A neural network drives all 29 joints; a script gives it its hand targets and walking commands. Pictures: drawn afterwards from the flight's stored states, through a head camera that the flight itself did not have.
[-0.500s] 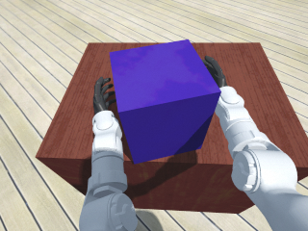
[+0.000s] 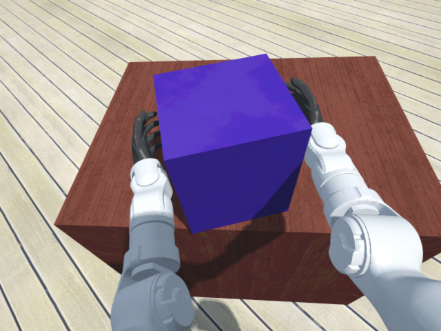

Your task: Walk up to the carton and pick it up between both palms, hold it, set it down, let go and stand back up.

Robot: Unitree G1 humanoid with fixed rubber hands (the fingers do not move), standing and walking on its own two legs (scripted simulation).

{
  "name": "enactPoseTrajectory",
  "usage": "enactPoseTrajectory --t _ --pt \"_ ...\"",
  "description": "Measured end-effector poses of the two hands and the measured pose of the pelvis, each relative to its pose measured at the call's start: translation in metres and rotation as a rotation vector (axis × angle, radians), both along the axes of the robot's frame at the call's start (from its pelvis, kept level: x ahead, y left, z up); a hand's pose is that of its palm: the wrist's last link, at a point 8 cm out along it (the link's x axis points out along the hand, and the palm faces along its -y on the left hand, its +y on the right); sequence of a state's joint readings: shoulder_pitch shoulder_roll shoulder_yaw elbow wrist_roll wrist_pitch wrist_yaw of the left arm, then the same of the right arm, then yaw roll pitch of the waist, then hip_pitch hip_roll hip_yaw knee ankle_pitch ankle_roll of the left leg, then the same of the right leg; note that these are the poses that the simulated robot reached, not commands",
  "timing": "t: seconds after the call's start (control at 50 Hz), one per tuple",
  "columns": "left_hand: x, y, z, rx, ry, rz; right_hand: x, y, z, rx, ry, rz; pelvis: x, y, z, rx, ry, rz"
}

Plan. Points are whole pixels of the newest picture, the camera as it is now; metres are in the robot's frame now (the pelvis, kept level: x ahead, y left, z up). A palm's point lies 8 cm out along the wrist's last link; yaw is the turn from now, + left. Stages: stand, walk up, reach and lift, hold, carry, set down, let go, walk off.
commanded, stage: reach and lift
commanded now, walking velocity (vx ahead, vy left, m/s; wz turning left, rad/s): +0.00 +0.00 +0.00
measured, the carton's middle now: (226, 149) +0.43 +0.07 +0.07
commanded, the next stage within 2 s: none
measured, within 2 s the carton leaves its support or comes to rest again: leaves its support in 0.72 s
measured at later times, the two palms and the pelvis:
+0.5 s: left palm (142, 155) +0.37 +0.22 +0.11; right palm (307, 125) +0.45 -0.07 +0.12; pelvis -0.01 +0.00 +0.00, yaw +0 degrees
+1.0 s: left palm (129, 152) +0.35 +0.22 +0.14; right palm (312, 123) +0.42 -0.07 +0.16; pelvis -0.02 +0.00 +0.00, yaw +4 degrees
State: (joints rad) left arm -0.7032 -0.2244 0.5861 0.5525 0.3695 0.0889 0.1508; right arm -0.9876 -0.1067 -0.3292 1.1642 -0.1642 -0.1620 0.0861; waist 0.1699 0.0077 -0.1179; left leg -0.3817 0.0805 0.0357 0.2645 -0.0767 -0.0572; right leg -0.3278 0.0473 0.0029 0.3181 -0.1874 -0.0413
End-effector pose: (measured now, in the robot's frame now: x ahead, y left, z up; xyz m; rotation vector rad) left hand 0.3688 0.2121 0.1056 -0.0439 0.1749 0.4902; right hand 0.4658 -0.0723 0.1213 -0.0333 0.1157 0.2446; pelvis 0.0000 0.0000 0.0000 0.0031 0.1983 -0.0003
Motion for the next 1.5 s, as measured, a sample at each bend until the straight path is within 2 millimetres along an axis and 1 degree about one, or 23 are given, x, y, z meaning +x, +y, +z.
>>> enactPoseTrajectory --t 0.16,0.26,0.48,0.64,0.78,0.86,1.02,1.06,1.12,1.16,1.2,1.26,1.34,1.42,1.5 --pt "-0.002 -0.001 0.0 -0.006 -0.022 -0.003 -0.003 -0.001 0.002 -0.027 -0.027 -0.003 -0.001 0.001 0.0 -0.003 0.002 0.004" --pt "0.001 0.002 0.0 -0.018 0.006 -0.023 -0.006 0.0 0.001 0.004 0.019 -0.028 -0.006 0.001 0.001 -0.003 -0.025 -0.001" --pt "0.001 0.006 0.003 -0.004 0.03 -0.051 -0.012 0.002 0.002 -0.002 0.03 -0.055 -0.012 0.004 0.001 -0.012 -0.022 0.001" --pt "-0.005 0.01 0.005 -0.009 0.048 -0.056 -0.019 0.006 0.003 -0.002 0.046 -0.06 -0.013 0.007 0.001 -0.017 -0.037 0.016" --pt "-0.015 0.013 0.009 -0.014 0.065 -0.061 -0.03 0.01 0.007 -0.006 0.063 -0.066 -0.014 0.008 0.0 -0.021 -0.063 0.041" --pt "-0.019 0.014 0.018 -0.006 0.057 -0.071 -0.036 0.009 0.016 -0.001 0.055 -0.076 -0.015 0.007 0.0 -0.021 -0.087 0.056" --pt "-0.022 0.009 0.041 0.002 0.048 -0.103 -0.048 0.003 0.042 -0.002 0.044 -0.112 -0.019 0.005 0.0 -0.013 -0.147 0.068" --pt "-0.022 0.007 0.051 0.002 0.025 -0.112 -0.051 0.0 0.052 0.01 0.025 -0.123 -0.019 0.004 0.0 -0.013 -0.142 0.07" --pt "-0.02 0.003 0.072 0.019 -0.026 -0.128 -0.056 -0.006 0.071 0.036 -0.022 -0.142 -0.019 0.005 0.0 -0.014 -0.147 0.071" --pt "-0.019 -0.001 0.087 0.032 -0.048 -0.144 -0.061 -0.011 0.083 0.048 -0.044 -0.16 -0.019 0.005 0.0 -0.012 -0.165 0.071" --pt "-0.019 -0.005 0.097 0.04 -0.045 -0.166 -0.065 -0.016 0.091 0.054 -0.042 -0.181 -0.019 0.006 0.001 -0.008 -0.196 0.068" --pt "-0.019 -0.009 0.103 0.045 -0.008 -0.196 -0.072 -0.022 0.094 0.048 -0.009 -0.203 -0.02 0.008 0.001 0.0 -0.248 0.058" --pt "-0.024 -0.009 0.1 0.043 0.026 -0.207 -0.08 -0.022 0.088 0.036 0.022 -0.211 -0.022 0.011 0.002 0.003 -0.292 0.043" --pt "-0.032 -0.003 0.098 0.04 0.015 -0.197 -0.085 -0.015 0.086 0.031 0.009 -0.199 -0.025 0.013 0.001 -0.001 -0.309 0.038" --pt "-0.037 0.006 0.1 0.033 0.006 -0.191 -0.089 -0.006 0.089 0.028 0.001 -0.196 -0.029 0.014 0.001 -0.003 -0.312 0.048"
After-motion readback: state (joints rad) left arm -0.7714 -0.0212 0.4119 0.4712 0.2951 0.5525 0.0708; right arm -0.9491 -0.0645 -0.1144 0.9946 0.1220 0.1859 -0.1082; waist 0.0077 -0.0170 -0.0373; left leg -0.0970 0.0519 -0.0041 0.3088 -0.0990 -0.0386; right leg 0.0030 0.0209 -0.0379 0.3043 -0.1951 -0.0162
